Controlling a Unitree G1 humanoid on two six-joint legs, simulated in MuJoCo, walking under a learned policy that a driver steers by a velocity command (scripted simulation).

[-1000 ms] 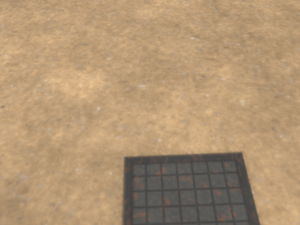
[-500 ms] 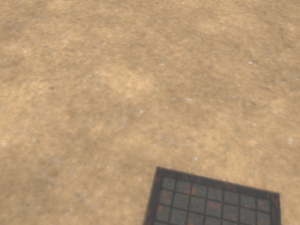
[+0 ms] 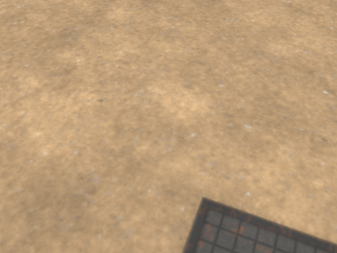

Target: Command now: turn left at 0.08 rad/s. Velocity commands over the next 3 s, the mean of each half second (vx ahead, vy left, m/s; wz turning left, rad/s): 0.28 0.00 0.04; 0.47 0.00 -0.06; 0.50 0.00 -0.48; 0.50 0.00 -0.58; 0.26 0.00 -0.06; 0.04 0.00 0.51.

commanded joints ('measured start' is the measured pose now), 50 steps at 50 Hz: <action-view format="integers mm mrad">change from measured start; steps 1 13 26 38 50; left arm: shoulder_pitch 33 149 309 255 49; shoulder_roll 93 81 98 111 38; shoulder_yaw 17 37 29 19 28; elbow -32 46 169 206 136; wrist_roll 3 13 -1 0 15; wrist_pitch -11 -61 -107 -97 -40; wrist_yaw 2 -28 -15 -2 -49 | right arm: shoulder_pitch -56 -28 -178 236 135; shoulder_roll -103 -157 -65 -193 -79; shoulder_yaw -9 -45 -9 -54 -28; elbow -47 16 -20 85 143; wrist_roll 4 6 -28 -44 -4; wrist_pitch -36 -64 -78 -109 -163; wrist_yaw -8 7 57 6 8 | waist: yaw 31 66 36 -188 5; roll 115 106 -69 16 54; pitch -85 51 49 -233 33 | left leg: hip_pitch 13 -224 -617 272 -19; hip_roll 206 186 113 184 261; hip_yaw -170 -214 115 -43 28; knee -73 -149 501 51 -337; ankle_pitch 336 -305 106 -39 198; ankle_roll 73 152 1 171 142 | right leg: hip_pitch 75 168 299 52 -414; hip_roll -59 29 -190 -137 -110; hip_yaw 65 -53 147 -20 66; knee -121 -54 -368 396 577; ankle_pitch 53 -46 363 589 131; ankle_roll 1 -71 -157 -81 -29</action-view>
